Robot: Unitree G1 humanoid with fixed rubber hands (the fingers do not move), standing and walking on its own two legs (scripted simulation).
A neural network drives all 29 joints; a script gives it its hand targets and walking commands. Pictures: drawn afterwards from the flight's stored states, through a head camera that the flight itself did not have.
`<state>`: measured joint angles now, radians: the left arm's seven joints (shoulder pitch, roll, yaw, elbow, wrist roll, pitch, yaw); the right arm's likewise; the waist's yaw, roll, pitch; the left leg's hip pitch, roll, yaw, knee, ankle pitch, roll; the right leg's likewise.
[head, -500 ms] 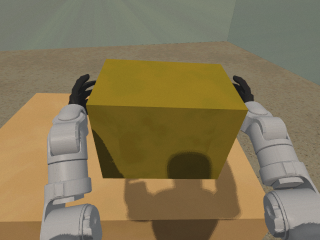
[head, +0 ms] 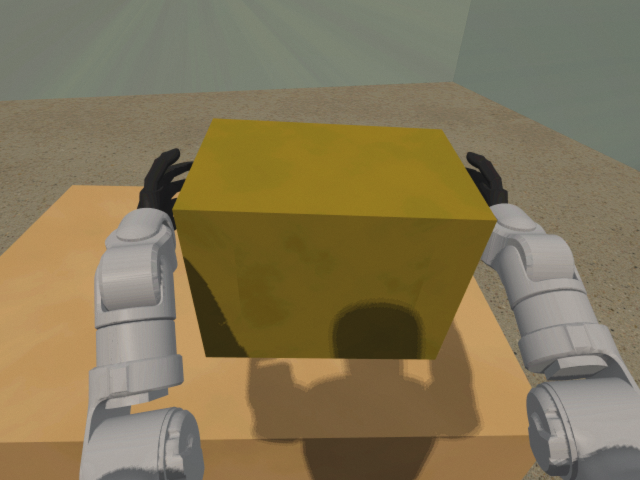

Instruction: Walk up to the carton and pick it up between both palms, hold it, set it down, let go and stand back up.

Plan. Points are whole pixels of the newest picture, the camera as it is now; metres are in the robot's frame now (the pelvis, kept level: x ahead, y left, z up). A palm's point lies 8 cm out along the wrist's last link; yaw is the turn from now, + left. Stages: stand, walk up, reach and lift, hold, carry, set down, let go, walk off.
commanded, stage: hold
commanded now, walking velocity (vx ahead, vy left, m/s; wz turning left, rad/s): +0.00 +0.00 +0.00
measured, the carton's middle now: (326, 241) +0.38 +0.01 +0.17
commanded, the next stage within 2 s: none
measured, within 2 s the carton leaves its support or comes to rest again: neither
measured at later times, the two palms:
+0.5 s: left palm (161, 215) +0.35 +0.20 +0.23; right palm (488, 212) +0.36 -0.19 +0.23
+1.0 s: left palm (156, 214) +0.35 +0.20 +0.23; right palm (486, 211) +0.36 -0.19 +0.23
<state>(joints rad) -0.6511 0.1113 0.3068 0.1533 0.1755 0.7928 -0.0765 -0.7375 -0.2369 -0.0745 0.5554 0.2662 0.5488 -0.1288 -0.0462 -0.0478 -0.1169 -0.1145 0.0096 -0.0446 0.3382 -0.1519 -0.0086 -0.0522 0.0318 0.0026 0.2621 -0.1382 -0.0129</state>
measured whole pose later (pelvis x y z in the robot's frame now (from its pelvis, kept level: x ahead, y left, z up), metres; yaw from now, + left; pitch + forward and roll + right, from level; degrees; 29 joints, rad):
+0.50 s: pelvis +0.00 +0.00 +0.00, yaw +0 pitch -4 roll -1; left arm -0.66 0.11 0.31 0.18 0.17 0.79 -0.07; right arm -0.75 -0.24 -0.07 0.58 0.26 0.55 -0.13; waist -0.04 -0.05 -0.12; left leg -0.11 0.01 -0.05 0.34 -0.15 -0.01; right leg -0.05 0.03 0.00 0.26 -0.14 -0.02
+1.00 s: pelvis +0.00 +0.00 +0.00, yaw +0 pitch -4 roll -1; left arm -0.65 0.12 0.30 0.15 0.17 0.79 -0.08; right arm -0.74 -0.24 -0.07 0.55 0.26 0.55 -0.13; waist -0.05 -0.05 -0.12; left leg -0.11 0.01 -0.05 0.34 -0.15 -0.01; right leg -0.05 0.03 0.00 0.26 -0.14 -0.01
